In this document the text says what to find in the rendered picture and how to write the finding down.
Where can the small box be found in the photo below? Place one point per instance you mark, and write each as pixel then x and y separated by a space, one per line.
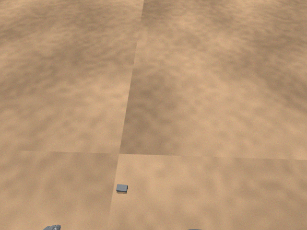
pixel 121 188

